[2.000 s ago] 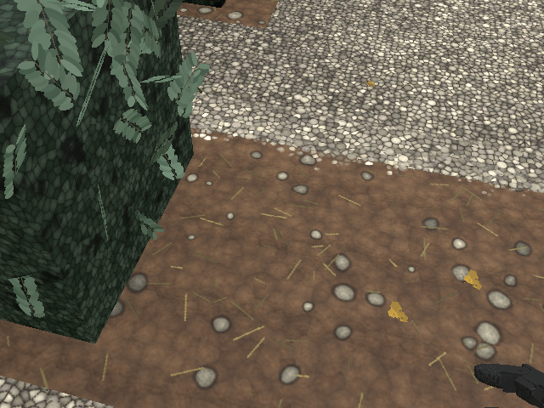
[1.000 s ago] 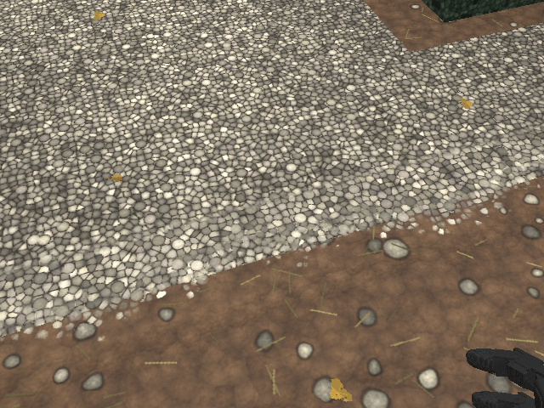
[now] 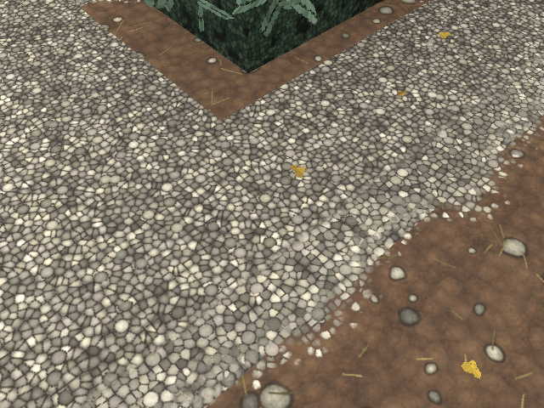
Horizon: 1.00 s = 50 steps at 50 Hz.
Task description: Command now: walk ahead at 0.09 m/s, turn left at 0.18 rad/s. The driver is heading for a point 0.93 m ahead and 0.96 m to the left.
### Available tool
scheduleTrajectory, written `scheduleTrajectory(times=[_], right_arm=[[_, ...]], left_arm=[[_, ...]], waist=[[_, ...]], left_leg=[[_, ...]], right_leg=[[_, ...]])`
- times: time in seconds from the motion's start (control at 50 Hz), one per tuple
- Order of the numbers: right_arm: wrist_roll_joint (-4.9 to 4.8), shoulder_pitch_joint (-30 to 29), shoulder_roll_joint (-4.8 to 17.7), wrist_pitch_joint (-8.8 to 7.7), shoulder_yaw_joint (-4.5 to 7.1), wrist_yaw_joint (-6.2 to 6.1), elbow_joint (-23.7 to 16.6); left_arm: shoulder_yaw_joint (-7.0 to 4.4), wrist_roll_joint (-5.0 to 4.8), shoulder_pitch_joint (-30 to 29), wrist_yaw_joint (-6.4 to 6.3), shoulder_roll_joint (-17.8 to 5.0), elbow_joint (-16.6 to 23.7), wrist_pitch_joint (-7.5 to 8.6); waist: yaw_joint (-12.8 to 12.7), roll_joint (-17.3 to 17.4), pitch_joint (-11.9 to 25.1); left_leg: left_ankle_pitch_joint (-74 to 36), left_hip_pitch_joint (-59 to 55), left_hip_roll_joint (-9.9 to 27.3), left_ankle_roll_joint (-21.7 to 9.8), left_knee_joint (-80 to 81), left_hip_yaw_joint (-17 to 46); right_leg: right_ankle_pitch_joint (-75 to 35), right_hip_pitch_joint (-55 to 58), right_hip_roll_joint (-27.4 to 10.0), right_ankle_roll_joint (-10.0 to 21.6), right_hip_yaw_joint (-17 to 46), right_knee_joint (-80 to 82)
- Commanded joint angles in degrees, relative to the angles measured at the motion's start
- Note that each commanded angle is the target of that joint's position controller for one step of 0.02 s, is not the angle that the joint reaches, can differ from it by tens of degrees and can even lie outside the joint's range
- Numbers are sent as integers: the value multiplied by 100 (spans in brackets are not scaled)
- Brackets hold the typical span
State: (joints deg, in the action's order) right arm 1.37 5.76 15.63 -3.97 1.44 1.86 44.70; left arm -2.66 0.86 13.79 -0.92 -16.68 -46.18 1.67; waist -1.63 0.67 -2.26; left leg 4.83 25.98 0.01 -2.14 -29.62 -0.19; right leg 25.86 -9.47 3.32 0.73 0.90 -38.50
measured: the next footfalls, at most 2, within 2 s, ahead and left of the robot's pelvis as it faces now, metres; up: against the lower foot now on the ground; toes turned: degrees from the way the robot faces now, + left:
right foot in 0.32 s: +0.11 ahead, -0.14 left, +0.00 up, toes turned +14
left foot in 0.76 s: +0.02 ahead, +0.10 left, +0.00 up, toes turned +28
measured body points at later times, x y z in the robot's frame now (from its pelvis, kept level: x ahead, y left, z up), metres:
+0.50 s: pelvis +0.04 -0.04 +0.02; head +0.07 -0.06 +0.46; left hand +0.07 +0.26 -0.08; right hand +0.25 -0.29 -0.10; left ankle +0.01 +0.09 -0.64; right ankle +0.07 -0.15 -0.73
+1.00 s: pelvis +0.02 +0.00 +0.02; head +0.04 +0.05 +0.46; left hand -0.02 +0.33 -0.10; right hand +0.31 -0.16 -0.06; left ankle -0.02 +0.09 -0.73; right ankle +0.11 -0.13 -0.66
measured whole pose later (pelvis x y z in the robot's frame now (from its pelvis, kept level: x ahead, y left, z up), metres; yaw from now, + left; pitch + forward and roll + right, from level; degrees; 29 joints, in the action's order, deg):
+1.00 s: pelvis +0.02 +0.00 +0.02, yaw +34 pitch +2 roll -2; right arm -0.5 10.1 17.7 1.8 4.0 -1.1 36.7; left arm -5.1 0.3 7.0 -2.4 -18.9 -43.0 -0.6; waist 0.1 -1.3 -3.1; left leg 11.3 16.2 -2.9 -3.0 -25.4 5.2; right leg 21.5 -29.7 -0.2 -5.2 3.1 -57.0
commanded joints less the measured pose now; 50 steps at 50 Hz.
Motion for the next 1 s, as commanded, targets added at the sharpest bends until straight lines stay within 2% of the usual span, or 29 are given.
scheduleTrajectory(times=[0.02,0.04,0.06,0.1,0.16,0.26,0.3,0.32,0.34,0.36,0.38,0.4,0.42,0.44,0.46,0.5,0.54,0.62,0.68,0.74,0.76,0.78,0.8,0.82,0.84,0.86,0.88,0.92,1.0], right_arm=[[-114,730,922,87,223,-16,-206],[-171,478,1000,136,266,-11,-299],[-178,247,1066,186,297,-40,-369],[-117,-72,1045,299,326,-126,-481],[-101,-37,1037,392,388,-243,-531],[-195,13,1129,500,480,-337,-582],[-251,-89,1105,572,481,-372,-631],[-272,3,1021,596,460,-385,-625],[-250,117,776,598,395,-372,-660],[-269,-10,649,542,404,-338,-873],[-186,204,1083,499,539,-339,-726],[-226,502,1179,533,615,-326,-547],[-211,742,1060,611,605,-356,-381],[-183,803,986,664,594,-374,-356],[-194,746,871,692,562,-367,-399],[-274,379,728,689,492,-328,-630],[-288,65,631,679,431,-285,-840],[-267,-21,547,692,348,-156,-1062],[-268,77,668,753,397,-96,-1121],[-256,537,701,798,472,-53,-1008],[-250,783,971,796,577,-116,-953],[-212,1007,1731,774,754,-236,-1045],[-22,985,1708,634,695,-169,-1170],[3,884,1476,502,630,-124,-1147],[-64,601,1330,425,595,-154,-1120],[-163,342,1183,419,559,-196,-1144],[-229,178,1103,440,518,-236,-1173],[-190,193,1098,475,497,-292,-1207],[-203,308,1208,510,535,-364,-1202]], left_arm=[[-143,-92,517,-35,-724,286,-85],[-179,-150,246,-76,-753,316,-209],[-209,-144,114,-121,-756,342,-311],[-215,-107,32,-204,-639,364,-397],[-179,-92,111,-236,-443,280,-317],[-187,-112,15,-157,-467,277,-203],[-215,-120,260,-107,-473,185,-145],[-263,-100,382,-106,-605,164,-126],[-360,8,576,-149,-1015,200,-134],[-462,175,167,-139,-1428,264,-169],[-347,298,-288,-150,-1073,517,-105],[-268,210,-696,-187,-785,628,-66],[-230,82,-885,-199,-664,697,-40],[-203,-9,-911,-208,-606,698,-30],[-174,-26,-821,-230,-580,679,-42],[-177,-3,-529,-276,-604,601,-105],[-226,12,-235,-310,-730,522,-162],[-355,-24,-308,-238,-1041,544,-220],[-414,-104,-380,-136,-1134,528,-214],[-427,-269,-490,-84,-1067,444,-184],[-383,-207,-147,-52,-857,305,-155],[-231,131,-244,-13,-417,549,-131],[-252,108,-798,-59,-538,796,-114],[-327,-22,-965,-86,-770,795,-141],[-348,-94,-940,-112,-780,771,-160],[-368,-61,-846,-168,-779,671,-178],[-396,-19,-779,-203,-843,660,-191],[-382,-36,-604,-176,-742,637,-168],[-307,-67,-766,-150,-569,709,-146]], waist=[[281,887,1742],[276,588,1267],[229,430,884],[87,614,604],[105,887,799],[184,908,904],[4,870,811],[-45,741,746],[-29,-67,746],[166,-1783,381],[219,-1313,373],[439,-931,384],[492,-745,388],[436,-712,351],[367,-704,318],[141,-828,279],[-90,-933,364],[-151,-1052,507],[-100,-1115,535],[226,-934,588],[245,-333,749],[172,1521,879],[507,1470,1103],[555,842,1014],[363,718,782],[246,500,684],[155,561,639],[76,630,798],[197,674,783]], left_leg=[[-2556,-2877,1929,-1687,751,2871],[-1278,-2439,1763,-1502,968,2759],[-385,-1861,1646,-1332,1195,2587],[824,-1028,1215,-1009,1525,2242],[849,-827,937,-946,1538,1976],[1243,-784,914,-879,1477,2356],[1535,-520,740,-668,1332,2383],[1818,-203,535,-452,1113,2268],[2359,423,122,-119,62,1778],[2671,1096,-766,153,-1427,545],[2647,895,-412,291,-2631,885],[2319,864,-433,339,-3165,876],[2041,904,-405,459,-3522,787],[1821,1079,-335,565,-3836,767],[1731,1118,-286,657,-4003,671],[1528,1299,-165,805,-3598,426],[1550,1326,-17,912,-3003,325],[1830,403,175,813,-1915,-59],[1742,-142,104,608,-1207,-319],[589,-1160,-79,162,409,-481],[-430,-2061,64,-72,835,-11],[-3084,-3227,1595,-765,663,2043],[-3475,-2823,2371,-1921,780,2993],[-2991,-2655,2084,-1876,889,2550],[-2462,-2472,1696,-1525,887,2093],[-2022,-2352,1428,-1243,883,1879],[-1981,-2162,1307,-1143,904,1782],[-1973,-1998,1151,-1145,930,1716],[-1160,-1954,1044,-1119,922,1941]], right_leg=[[1322,-1808,-78,-301,476,-2619],[1114,-2128,-157,-322,426,-2889],[837,-2228,-260,-326,421,-2752],[283,-1819,-330,-332,384,-1972],[-83,-1293,-162,-383,248,-1095],[-712,-801,-68,-332,282,94],[-1226,-280,-30,-169,149,1009],[-1301,118,-256,-11,246,1468],[-832,546,-1359,384,1248,2062],[-1000,-134,-2380,1128,2691,2639],[-1532,-424,-2497,1339,2609,2576],[-1963,-409,-2198,1127,1994,2396],[-2211,-253,-1889,922,1475,2258],[-2472,-61,-1834,882,1229,2159],[-2833,-5,-1759,911,958,2103],[-3063,378,-1706,1008,653,2081],[-3286,869,-1853,1113,615,2025],[-3659,723,-2048,1174,280,1934],[-3883,616,-2155,1137,127,1759],[-3529,289,-2020,672,-248,1065],[-2731,-328,-1740,233,-648,322],[182,-2154,-1001,-391,-1109,-1491],[1499,-2853,-396,-572,-228,-2651],[1237,-2901,-527,-538,177,-3135],[710,-2953,-610,-471,277,-3086],[307,-2970,-653,-470,328,-2862],[9,-2828,-636,-505,348,-2715],[-372,-2485,-466,-568,303,-2561],[-606,-2226,-334,-637,372,-1342]])
Keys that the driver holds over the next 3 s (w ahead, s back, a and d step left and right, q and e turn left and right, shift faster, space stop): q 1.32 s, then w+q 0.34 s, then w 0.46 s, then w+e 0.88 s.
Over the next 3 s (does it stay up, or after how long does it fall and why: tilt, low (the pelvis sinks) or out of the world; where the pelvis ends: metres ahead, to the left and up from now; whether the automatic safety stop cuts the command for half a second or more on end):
stays up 0.34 0.68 0.01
